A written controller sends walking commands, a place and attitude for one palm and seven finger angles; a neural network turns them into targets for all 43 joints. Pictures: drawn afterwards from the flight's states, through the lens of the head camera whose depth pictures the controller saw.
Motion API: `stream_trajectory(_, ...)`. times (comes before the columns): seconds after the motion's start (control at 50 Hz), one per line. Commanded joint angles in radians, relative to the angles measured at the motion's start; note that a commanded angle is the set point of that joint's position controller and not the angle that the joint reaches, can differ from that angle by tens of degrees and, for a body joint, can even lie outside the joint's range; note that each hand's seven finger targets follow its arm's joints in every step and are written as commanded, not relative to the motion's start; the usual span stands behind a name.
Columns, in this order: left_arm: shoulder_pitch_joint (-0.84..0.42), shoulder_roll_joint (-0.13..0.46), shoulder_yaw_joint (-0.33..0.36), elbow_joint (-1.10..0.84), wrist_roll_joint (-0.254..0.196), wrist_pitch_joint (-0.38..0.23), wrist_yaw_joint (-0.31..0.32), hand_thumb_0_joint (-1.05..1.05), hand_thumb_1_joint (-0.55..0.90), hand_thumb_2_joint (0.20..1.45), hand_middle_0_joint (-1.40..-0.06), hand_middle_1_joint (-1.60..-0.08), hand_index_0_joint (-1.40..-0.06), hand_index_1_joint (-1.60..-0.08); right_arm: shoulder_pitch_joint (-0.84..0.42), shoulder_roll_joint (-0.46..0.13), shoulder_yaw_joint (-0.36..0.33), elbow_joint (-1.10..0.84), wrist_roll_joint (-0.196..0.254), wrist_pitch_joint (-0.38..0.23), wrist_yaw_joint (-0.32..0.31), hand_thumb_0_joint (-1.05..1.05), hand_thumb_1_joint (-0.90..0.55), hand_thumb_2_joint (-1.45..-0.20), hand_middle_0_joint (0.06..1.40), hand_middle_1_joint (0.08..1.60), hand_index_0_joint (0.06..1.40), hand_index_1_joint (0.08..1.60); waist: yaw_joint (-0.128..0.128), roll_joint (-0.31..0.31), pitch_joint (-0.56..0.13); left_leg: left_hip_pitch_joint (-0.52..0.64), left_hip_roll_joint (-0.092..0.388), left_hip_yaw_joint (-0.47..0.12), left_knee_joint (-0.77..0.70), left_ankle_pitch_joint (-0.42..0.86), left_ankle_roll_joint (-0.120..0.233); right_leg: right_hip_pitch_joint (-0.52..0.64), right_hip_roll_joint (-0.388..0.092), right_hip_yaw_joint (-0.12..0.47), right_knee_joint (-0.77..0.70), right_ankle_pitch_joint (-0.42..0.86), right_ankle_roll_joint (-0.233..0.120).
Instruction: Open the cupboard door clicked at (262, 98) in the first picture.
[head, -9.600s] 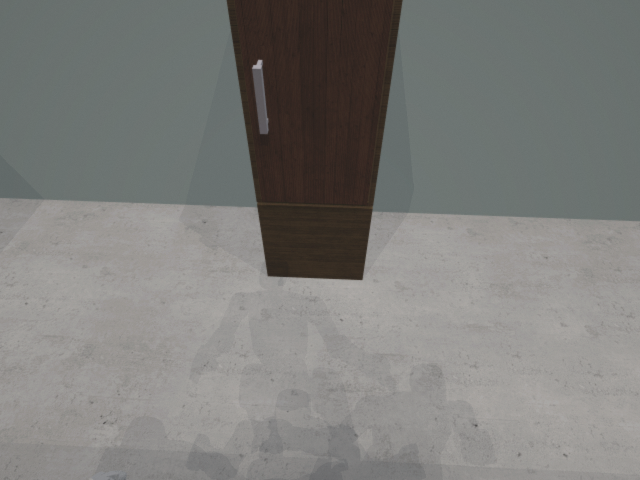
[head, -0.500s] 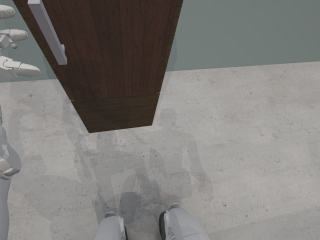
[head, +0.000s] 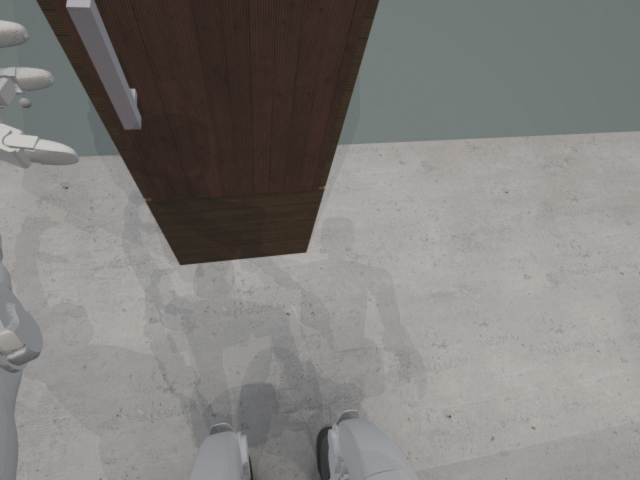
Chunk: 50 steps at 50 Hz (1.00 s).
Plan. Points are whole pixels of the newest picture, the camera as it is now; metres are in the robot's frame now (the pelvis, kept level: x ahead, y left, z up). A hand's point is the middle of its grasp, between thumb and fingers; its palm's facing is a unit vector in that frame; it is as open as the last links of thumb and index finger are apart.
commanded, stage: move the hooked fingers beside the handle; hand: left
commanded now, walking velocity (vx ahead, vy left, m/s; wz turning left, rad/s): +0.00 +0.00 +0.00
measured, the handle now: (111, 60) +0.59 +0.20 +0.08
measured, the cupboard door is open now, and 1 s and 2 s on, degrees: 0 0 0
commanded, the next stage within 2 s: slide the fingers in behind the handle in 0.24 s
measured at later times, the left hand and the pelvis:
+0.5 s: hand (47, 96) +0.54 +0.25 +0.08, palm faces +0.04 -1.00 -0.01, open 14.0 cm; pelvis +0.00 +0.00 -0.01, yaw +0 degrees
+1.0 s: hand (87, 98) +0.53 +0.21 +0.08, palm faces +0.05 -1.00 -0.02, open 14.0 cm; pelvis +0.00 +0.00 +0.00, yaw +0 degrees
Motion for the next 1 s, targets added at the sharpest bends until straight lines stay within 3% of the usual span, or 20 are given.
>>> stream_trajectory(0.0, -0.406, 0.280, 0.008, -0.155, -0.030, -0.049, -0.009, 0.000, -0.500, 0.300, -0.300, -1.200, -0.300, -1.200, 0.207, -0.199, -0.067, -0.024, 0.005, -0.007, -0.016, 0.000, -0.900, -0.900, 0.200, 0.300, 0.200, 0.300, -0.027, 0.172, -0.445, 0.372, -0.033, -0.042, -0.081, 0.478, 0.018, 0.179, 0.037, 0.032, -0.064, 0.352, -0.017)
stream_trajectory(0.02, -0.413, 0.307, 0.017, -0.163, -0.021, -0.047, -0.008, 0.000, -0.500, 0.300, -0.300, -1.200, -0.300, -1.200, 0.207, -0.202, -0.066, -0.028, 0.005, -0.006, -0.017, 0.000, -0.900, -0.900, 0.200, 0.300, 0.200, 0.300, -0.020, 0.179, -0.455, 0.361, -0.034, -0.042, -0.080, 0.466, 0.018, 0.180, 0.035, 0.034, -0.060, 0.342, -0.018)
stream_trajectory(0.1, -0.469, 0.295, 0.007, -0.243, -0.020, -0.068, -0.001, 0.000, -0.500, 0.300, -0.300, -1.200, -0.300, -1.200, 0.208, -0.199, -0.070, -0.026, -0.001, -0.007, -0.015, 0.000, -0.900, -0.900, 0.200, 0.300, 0.200, 0.300, -0.021, 0.262, -0.532, 0.467, -0.027, -0.059, -0.068, 0.547, 0.006, 0.131, 0.035, 0.024, -0.044, 0.349, -0.022)
stream_trajectory(0.16, -0.448, 0.273, -0.001, -0.181, -0.027, -0.056, 0.004, 0.000, -0.500, 0.300, -0.300, -1.200, -0.300, -1.200, 0.199, -0.198, -0.066, -0.026, 0.003, -0.008, -0.013, 0.000, -0.900, -0.900, 0.200, 0.300, 0.200, 0.300, -0.029, 0.212, -0.475, 0.412, -0.029, -0.055, -0.068, 0.497, 0.009, 0.129, 0.037, 0.023, -0.051, 0.324, -0.019)
stream_trajectory(0.28, -0.489, 0.326, 0.025, -0.191, -0.005, -0.052, 0.023, 0.000, -0.500, 0.300, -0.300, -1.200, -0.300, -1.200, 0.216, -0.205, -0.061, -0.026, -0.004, -0.012, -0.015, 0.000, -0.900, -0.900, 0.200, 0.300, 0.200, 0.300, -0.028, 0.223, -0.504, 0.419, -0.027, -0.070, -0.062, 0.497, 0.010, 0.108, 0.038, 0.016, -0.034, 0.304, -0.024)
stream_trajectory(0.3, -0.506, 0.319, 0.014, -0.210, -0.004, -0.056, 0.021, 0.000, -0.500, 0.300, -0.300, -1.200, -0.300, -1.200, 0.215, -0.204, -0.062, -0.025, -0.004, -0.012, -0.014, 0.000, -0.900, -0.900, 0.200, 0.300, 0.200, 0.300, -0.034, 0.234, -0.540, 0.433, -0.026, -0.070, -0.059, 0.512, 0.008, 0.112, 0.036, 0.019, -0.033, 0.315, -0.020)
stream_trajectory(0.38, -0.480, 0.265, -0.009, -0.210, -0.011, -0.054, 0.022, 0.000, -0.500, 0.300, -0.300, -1.200, -0.300, -1.200, 0.227, -0.199, -0.065, -0.021, -0.007, -0.011, -0.006, 0.000, -0.900, -0.900, 0.200, 0.300, 0.200, 0.300, -0.029, 0.258, -0.538, 0.475, -0.021, -0.079, -0.065, 0.554, 0.001, 0.090, 0.041, 0.009, -0.033, 0.318, -0.025)
stream_trajectory(0.4, -0.471, 0.266, -0.002, -0.223, -0.011, -0.052, 0.025, 0.000, -0.500, 0.300, -0.300, -1.200, -0.300, -1.200, 0.226, -0.198, -0.066, -0.020, -0.008, -0.009, -0.003, 0.000, -0.900, -0.900, 0.200, 0.300, 0.200, 0.300, -0.017, 0.275, -0.549, 0.483, -0.021, -0.077, -0.065, 0.561, -0.002, 0.091, 0.041, 0.008, -0.035, 0.316, -0.024)
stream_trajectory(0.44, -0.464, 0.244, -0.011, -0.203, -0.012, -0.038, 0.035, 0.000, -0.500, 0.300, -0.300, -1.200, -0.300, -1.200, 0.230, -0.197, -0.068, -0.016, -0.007, -0.006, -0.001, 0.000, -0.900, -0.900, 0.200, 0.300, 0.200, 0.300, -0.029, 0.216, -0.519, 0.452, -0.021, -0.076, -0.068, 0.533, 0.003, 0.098, 0.042, 0.007, -0.042, 0.311, -0.020)
stream_trajectory(0.5, -0.471, 0.257, 0.003, -0.214, -0.007, -0.038, 0.055, 0.000, -0.500, 0.300, -0.300, -1.200, -0.300, -1.200, 0.233, -0.197, -0.068, -0.020, -0.008, -0.006, 0.000, 0.000, -0.900, -0.900, 0.200, 0.300, 0.200, 0.300, -0.020, 0.233, -0.522, 0.439, -0.026, -0.070, -0.076, 0.511, 0.005, 0.111, 0.042, 0.010, -0.044, 0.305, -0.021)
stream_trajectory(0.54, -0.476, 0.226, -0.015, -0.228, -0.001, -0.043, 0.071, 0.000, -0.500, 0.300, -0.300, -1.200, -0.300, -1.200, 0.234, -0.189, -0.070, -0.017, -0.011, -0.010, 0.003, 0.000, -0.900, -0.900, 0.200, 0.300, 0.200, 0.300, -0.025, 0.221, -0.516, 0.433, -0.027, -0.063, -0.074, 0.505, 0.008, 0.120, 0.042, 0.013, -0.049, 0.314, -0.019)
stream_trajectory(0.58, -0.464, 0.254, 0.013, -0.240, 0.001, -0.057, 0.087, 0.000, -0.500, 0.300, -0.300, -1.200, -0.300, -1.200, 0.240, -0.193, -0.070, -0.021, -0.014, -0.009, 0.005, 0.000, -0.900, -0.900, 0.200, 0.300, 0.200, 0.300, -0.015, 0.210, -0.528, 0.437, -0.027, -0.069, -0.076, 0.527, 0.006, 0.135, 0.044, 0.011, -0.040, 0.330, -0.026)
stream_trajectory(0.62, -0.477, 0.199, -0.024, -0.242, 0.003, -0.062, 0.094, 0.000, -0.500, 0.300, -0.300, -1.200, -0.300, -1.200, 0.233, -0.184, -0.071, -0.018, -0.013, -0.011, 0.010, 0.000, -0.900, -0.900, 0.200, 0.300, 0.200, 0.300, -0.022, 0.242, -0.512, 0.446, -0.028, -0.062, -0.078, 0.516, 0.003, 0.118, 0.042, 0.011, -0.047, 0.318, -0.022)
stream_trajectory(0.7, -0.425, 0.240, 0.016, -0.231, 0.004, -0.064, 0.103, 0.000, -0.500, 0.300, -0.300, -1.200, -0.300, -1.200, 0.233, -0.187, -0.072, -0.027, -0.011, -0.009, 0.012, 0.000, -0.900, -0.900, 0.200, 0.300, 0.200, 0.300, -0.004, 0.206, -0.521, 0.411, -0.033, -0.050, -0.080, 0.520, 0.009, 0.177, 0.041, 0.019, -0.045, 0.361, -0.022)
stream_trajectory(0.78, -0.471, 0.179, -0.028, -0.252, 0.000, -0.072, 0.113, 0.000, -0.500, 0.300, -0.300, -1.200, -0.300, -1.200, 0.229, -0.183, -0.077, -0.023, -0.010, -0.010, 0.010, 0.000, -0.900, -0.900, 0.200, 0.300, 0.200, 0.300, -0.027, 0.195, -0.491, 0.425, -0.032, -0.052, -0.083, 0.498, 0.012, 0.149, 0.041, 0.019, -0.051, 0.340, -0.021)
stream_trajectory(0.82, -0.465, 0.162, -0.034, -0.261, -0.002, -0.080, 0.117, 0.000, -0.500, 0.300, -0.300, -1.200, -0.300, -1.200, 0.228, -0.181, -0.079, -0.020, -0.010, -0.013, 0.010, 0.000, -0.900, -0.900, 0.200, 0.300, 0.200, 0.300, -0.017, 0.215, -0.530, 0.456, -0.032, -0.057, -0.082, 0.522, 0.004, 0.146, 0.040, 0.016, -0.047, 0.342, -0.021)
stream_trajectory(0.84, -0.463, 0.128, -0.050, -0.244, -0.007, -0.077, 0.120, 0.000, -0.500, 0.300, -0.300, -1.200, -0.300, -1.200, 0.225, -0.178, -0.080, -0.015, -0.011, -0.016, 0.012, 0.000, -0.900, -0.900, 0.200, 0.300, 0.200, 0.300, -0.025, 0.213, -0.508, 0.456, -0.032, -0.056, -0.079, 0.520, 0.003, 0.130, 0.040, 0.015, -0.050, 0.336, -0.020)
stream_trajectory(0.9, -0.447, 0.124, -0.049, -0.252, -0.004, -0.082, 0.130, 0.000, -0.500, 0.300, -0.300, -1.200, -0.300, -1.200, 0.226, -0.178, -0.083, -0.013, -0.013, -0.016, 0.013, 0.000, -0.900, -0.900, 0.200, 0.300, 0.200, 0.300, -0.017, 0.210, -0.528, 0.458, -0.034, -0.054, -0.077, 0.533, 0.004, 0.141, 0.038, 0.018, -0.047, 0.352, -0.020)
stream_trajectory(0.94, -0.461, 0.079, -0.084, -0.230, -0.001, -0.075, 0.138, 0.000, -0.500, 0.300, -0.300, -1.200, -0.300, -1.200, 0.221, -0.173, -0.081, -0.007, -0.011, -0.018, 0.016, 0.000, -0.900, -0.900, 0.200, 0.300, 0.200, 0.300, -0.028, 0.190, -0.481, 0.441, -0.035, -0.055, -0.083, 0.496, 0.004, 0.127, 0.038, 0.015, -0.054, 0.325, -0.019)
stream_trajectory(0.98, -0.468, 0.092, -0.065, -0.247, -0.002, -0.082, 0.154, 0.000, -0.500, 0.300, -0.300, -1.200, -0.300, -1.200, 0.222, -0.176, -0.082, -0.012, -0.014, -0.020, 0.014, 0.000, -0.900, -0.900, 0.200, 0.300, 0.200, 0.300, -0.023, 0.187, -0.493, 0.442, -0.036, -0.056, -0.083, 0.494, 0.007, 0.134, 0.037, 0.017, -0.050, 0.327, -0.022)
